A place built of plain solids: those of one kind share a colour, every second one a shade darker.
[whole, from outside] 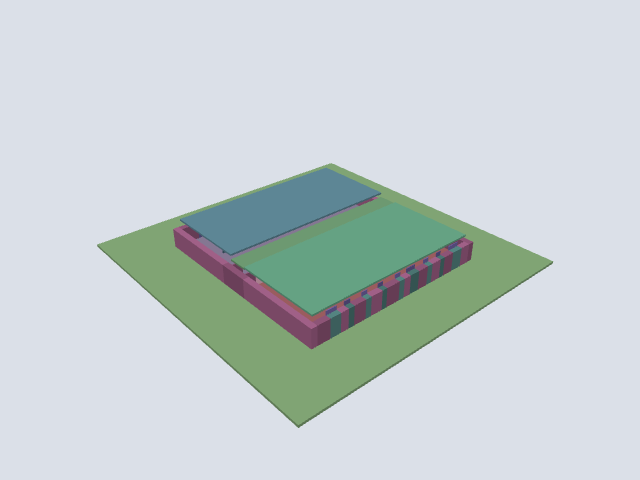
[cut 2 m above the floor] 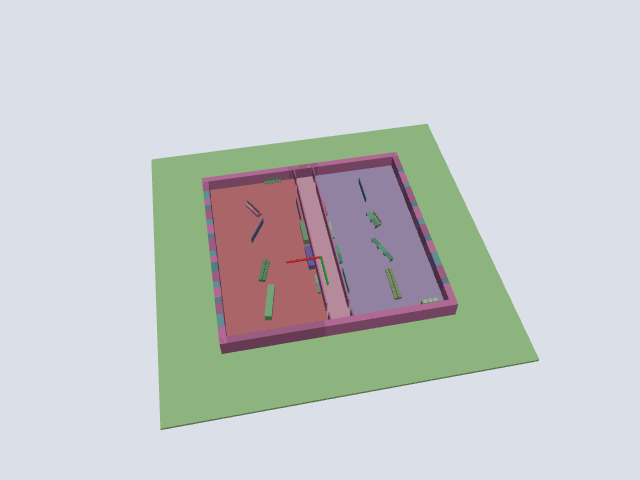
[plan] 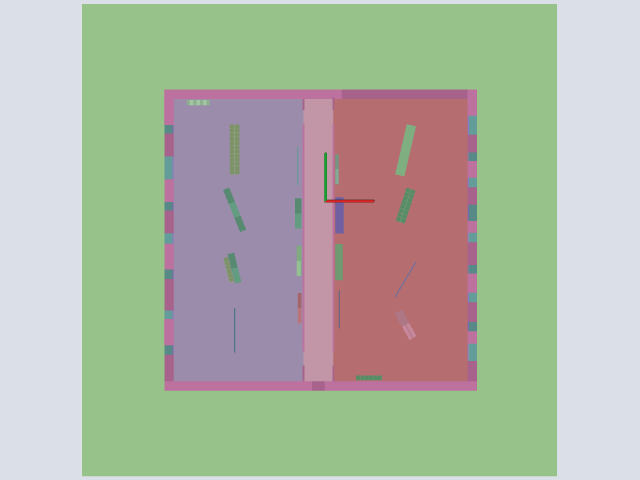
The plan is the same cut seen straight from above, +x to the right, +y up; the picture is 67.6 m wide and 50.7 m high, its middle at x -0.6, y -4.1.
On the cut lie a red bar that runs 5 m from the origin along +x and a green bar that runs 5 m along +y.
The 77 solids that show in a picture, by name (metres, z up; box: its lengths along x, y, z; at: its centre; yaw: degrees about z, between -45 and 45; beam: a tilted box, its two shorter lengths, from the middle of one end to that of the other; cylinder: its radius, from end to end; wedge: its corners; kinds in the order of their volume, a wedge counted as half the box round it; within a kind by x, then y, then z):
{
 "ground_under_all_1": {"box": [50.18, 49.88, 0.4], "at": [-0.65, -4.11, -0.75]},
 "wall_1": {"box": [1.0, 3.78, 3.2], "at": [-16.54, -18.12, 1.0]},
 "wall_2": {"box": [1.0, 2.78, 3.2], "at": [-16.54, -13.84, 1.0]},
 "wall_3": {"box": [1.0, 3.34, 3.2], "at": [-16.54, -9.88, 1.0]},
 "wall_4": {"box": [1.0, 2.72, 3.2], "at": [-16.54, -5.85, 1.0]},
 "wall_5": {"box": [1.0, 2.4, 3.2], "at": [-16.54, -2.19, 1.0]},
 "wall_6": {"box": [1.0, 2.4, 3.2], "at": [-16.54, 1.11, 1.0]},
 "wall_7": {"box": [1.0, 2.44, 3.2], "at": [-16.54, 5.93, 1.0]},
 "wall_8": {"box": [1.0, 3.74, 3.2], "at": [-16.54, 9.92, 1.0]},
 "wall_9": {"box": [15.6, 1.0, 3.2], "at": [-9.24, -19.51, 1.0]},
 "wall_10": {"box": [15.6, 1.0, 3.2], "at": [-9.24, 11.29, 1.0]},
 "wall_11": {"box": [0.2, 24.0, 3.2], "at": [-2.34, -3.86, 1.0]},
 "wall_12": {"box": [4.95, 1.0, 3.2], "at": [-0.77, -19.51, 1.0]},
 "wall_13": {"box": [4.95, 1.0, 3.2], "at": [-0.77, 11.29, 1.0]},
 "wall_14": {"box": [0.2, 1.85, 3.2], "at": [0.81, -18.29, 1.0]},
 "wall_15": {"box": [0.2, 24.0, 3.2], "at": [0.81, -3.86, 1.0]},
 "wall_16": {"box": [16.07, 1.0, 3.2], "at": [7.94, -19.51, 1.0]},
 "wall_17": {"box": [16.07, 1.0, 3.2], "at": [7.94, 11.29, 1.0]},
 "wall_18": {"box": [1.0, 3.14, 3.2], "at": [15.48, -18.44, 1.0]},
 "wall_19": {"box": [1.0, 1.32, 3.2], "at": [15.48, -14.41, 1.0]},
 "wall_20": {"box": [1.0, 2.07, 3.2], "at": [15.48, -11.71, 1.0]},
 "wall_21": {"box": [1.0, 2.03, 3.2], "at": [15.48, -8.66, 1.0]},
 "wall_22": {"box": [1.0, 2.42, 3.2], "at": [15.48, -5.54, 1.0]},
 "wall_23": {"box": [1.0, 1.25, 3.2], "at": [15.48, -2.71, 1.0]},
 "wall_24": {"box": [1.0, 1.85, 3.2], "at": [15.48, 0.55, 1.0]},
 "wall_25": {"box": [1.0, 1.77, 3.2], "at": [15.48, 3.35, 1.0]},
 "wall_26": {"box": [1.0, 1.89, 3.2], "at": [15.48, 6.08, 1.0]},
 "wall_27": {"box": [1.0, 2.76, 3.2], "at": [15.48, 10.41, 1.0]},
 "floor_study_1": {"box": [14.27, 30.0, 0.6], "at": [7.94, -4.11, -0.3]},
 "floor_store_1": {"box": [13.8, 30.0, 0.6], "at": [-9.24, -4.11, -0.3]},
 "ceil_study_1": {"box": [14.27, 30.0, 0.3], "at": [7.94, -4.11, 3.65]},
 "ceil_store_1": {"box": [13.8, 30.0, 0.3], "at": [-9.24, -4.11, 4.25]},
 "floor_corr_1": {"box": [3.15, 30.0, 0.6], "at": [-0.77, -4.11, -0.3]},
 "wall_mass_1": {"box": [0.85, 1.0, 3.2], "at": [-16.61, -15.73, 1.0]},
 "wall_mass_2": {"box": [0.85, 0.9, 3.2], "at": [-16.61, -12.0, 1.0]},
 "wall_mass_3": {"box": [0.85, 1.0, 3.2], "at": [-16.61, -7.71, 1.0]},
 "wall_mass_4": {"box": [0.85, 1.1, 3.2], "at": [-16.61, -3.94, 1.0]},
 "wall_mass_5": {"box": [0.85, 0.9, 3.2], "at": [-16.61, -0.54, 1.0]},
 "wall_mass_6": {"box": [0.85, 2.4, 3.2], "at": [-16.61, 3.51, 1.0]},
 "wall_mass_7": {"box": [0.85, 0.9, 3.2], "at": [-16.61, 7.6, 1.0]},
 "wall_mass_8": {"box": [0.85, 1.8, 3.2], "at": [15.55, -15.97, 1.0]},
 "wall_mass_9": {"box": [0.85, 1.0, 3.2], "at": [15.55, -13.25, 1.0]},
 "wall_mass_10": {"box": [0.85, 1.0, 3.2], "at": [15.55, -10.18, 1.0]},
 "wall_mass_11": {"box": [0.85, 0.9, 3.2], "at": [15.55, -7.2, 1.0]},
 "wall_mass_12": {"box": [0.85, 1.0, 3.2], "at": [15.55, -3.83, 1.0]},
 "wall_mass_13": {"box": [0.85, 1.7, 3.2], "at": [15.55, -1.23, 1.0]},
 "wall_mass_14": {"box": [0.85, 1.0, 3.2], "at": [15.55, 1.97, 1.0]},
 "wall_mass_15": {"box": [0.85, 0.9, 3.2], "at": [15.55, 4.69, 1.0]},
 "wall_mass_16": {"box": [0.85, 2.0, 3.2], "at": [15.55, 8.03, 1.0]},
 "ceil_corr_1": {"box": [3.15, 30.0, 0.3], "at": [-0.77, -4.11, 3.45]},
 "door_leaf_1": {"box": [0.12, 2.4, 3.87], "at": [-16.13, 3.51, 1.33]},
 "door_leaf_2": {"box": [0.12, 1.8, 3.87], "at": [15.07, -15.97, 1.33]},
 "door_leaf_3": {"box": [0.12, 1.7, 3.87], "at": [15.07, -1.23, 1.33]},
 "seat_settle_1": {"box": [0.38, 1.6, 0.48], "at": [7.84, -12.48, 0.24], "yaw": 29.0},
 "seat_settle_2": {"box": [0.38, 1.6, 0.48], "at": [8.26, -12.24, 0.24], "yaw": 29.0},
 "seat_settle_3": {"box": [0.1, 3.2, 1.25], "at": [8.44, -13.06, 0.62], "yaw": 29.0},
 "seat_settle_4": {"box": [0.38, 1.6, 0.48], "at": [8.62, -13.87, 0.24], "yaw": 29.0},
 "seat_settle_5": {"box": [0.38, 1.6, 0.48], "at": [9.04, -13.64, 0.24], "yaw": 29.0},
 "rail_bars_sto_1": {"box": [0.12, 4.7, 1.7], "at": [-9.62, -13.64, 0.25]},
 "rail_bars_1": {"box": [0.12, 4.4, 1.7], "at": [8.44, -8.26, 0.25], "yaw": -31.0},
 "rail_board_sto_1": {"box": [0.12, 4.03, 1.7], "at": [-2.94, 3.73, 0.25]},
 "seat_box_sto_1": {"box": [0.42, 1.6, 0.51], "at": [-2.75, -12.1, 0.25]},
 "seat_box_sto_2": {"box": [0.42, 1.6, 0.51], "at": [-2.75, -10.5, 0.25]},
 "seat_settle_sto_1": {"box": [0.42, 1.6, 0.51], "at": [-2.85, -7.11, 0.25]},
 "seat_settle_sto_2": {"box": [0.42, 1.6, 0.51], "at": [-2.85, -5.51, 0.25]},
 "counter_issue_1": {"box": [0.8, 3.85, 0.035], "at": [1.41, -6.43, 0.98]},
 "counter_issue_2": {"box": [1.0, 5.43, 0.035], "at": [8.44, 5.38, 0.98], "yaw": -13.0},
 "table_sto_1": {"box": [0.7, 1.6, 0.035], "at": [-10.22, 0.57, 0.7], "yaw": 22.0},
 "table_sto_2": {"box": [0.7, 1.6, 0.035], "at": [-9.82, -6.3, 0.7], "yaw": 14.0},
 "table_sto_3": {"box": [0.7, 1.6, 0.035], "at": [-9.62, -0.91, 0.7], "yaw": 22.0},
 "table_sto_4": {"box": [0.7, 1.6, 0.035], "at": [-9.43, -7.85, 0.7], "yaw": 14.0},
 "table_sto_5": {"box": [0.7, 1.6, 0.035], "at": [-9.02, -2.39, 0.7], "yaw": 22.0},
 "table_sto_6": {"box": [0.7, 1.6, 0.035], "at": [-2.89, -2.09, 0.7]},
 "table_sto_7": {"box": [0.7, 1.6, 0.035], "at": [-2.89, -0.49, 0.7]},
 "counter_chest_1": {"box": [0.9, 3.83, 0.035], "at": [1.46, -1.5, 0.93]},
 "bench_1": {"box": [0.38, 1.53, 0.035], "at": [1.2, 2.57, 0.46]},
 "bench_2": {"box": [0.38, 1.53, 0.035], "at": [1.2, 4.17, 0.46]}
}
